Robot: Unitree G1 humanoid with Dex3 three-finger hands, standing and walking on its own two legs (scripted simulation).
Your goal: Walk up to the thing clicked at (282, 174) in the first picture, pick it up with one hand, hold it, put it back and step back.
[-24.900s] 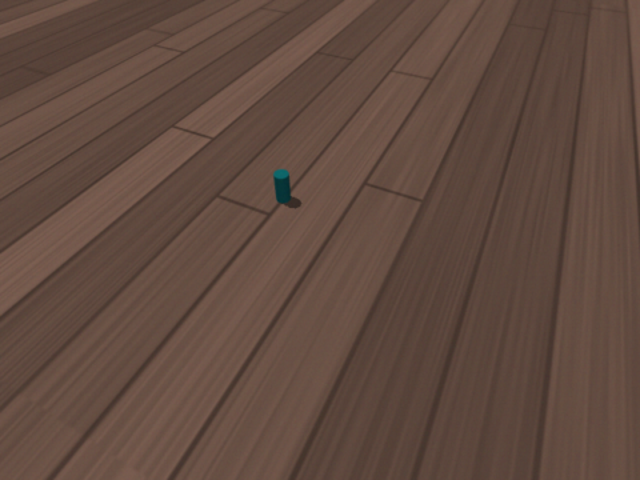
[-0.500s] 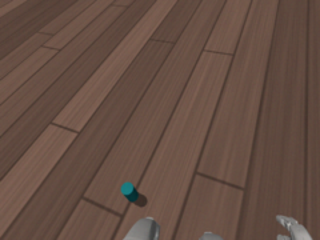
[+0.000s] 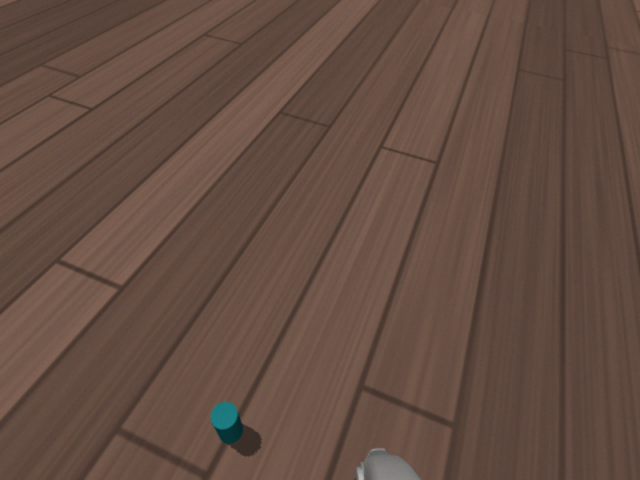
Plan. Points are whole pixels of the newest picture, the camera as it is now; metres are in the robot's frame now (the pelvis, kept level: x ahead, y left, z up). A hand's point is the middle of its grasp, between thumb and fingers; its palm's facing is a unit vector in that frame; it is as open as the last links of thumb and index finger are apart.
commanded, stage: walk up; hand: left
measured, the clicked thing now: (227, 423) +0.40 +0.21 -0.69
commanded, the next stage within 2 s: stand in 0.16 s
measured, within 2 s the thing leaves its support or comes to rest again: neither
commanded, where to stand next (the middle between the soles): +0.06 +0.01 m, yaw +1 degrees
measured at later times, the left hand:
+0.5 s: hand out of the picture +0.09 +0.26 -0.15, palm faces +0.03 -0.94 -0.33, open 7.4 cm
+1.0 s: hand out of the picture +0.07 +0.24 -0.14, palm faces +0.02 -0.93 -0.36, open 7.4 cm
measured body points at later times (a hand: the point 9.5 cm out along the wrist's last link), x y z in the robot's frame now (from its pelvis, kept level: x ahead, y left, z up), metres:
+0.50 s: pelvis +0.00 +0.00 +0.00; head +0.00 +0.01 +0.45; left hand +0.09 +0.31 -0.12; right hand +0.02 -0.31 -0.12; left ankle -0.04 +0.11 -0.73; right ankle +0.07 -0.14 -0.73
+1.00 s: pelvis +0.01 -0.02 +0.01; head +0.02 -0.03 +0.46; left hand +0.07 +0.29 -0.11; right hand +0.12 -0.31 -0.12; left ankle -0.04 +0.11 -0.73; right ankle +0.07 -0.14 -0.73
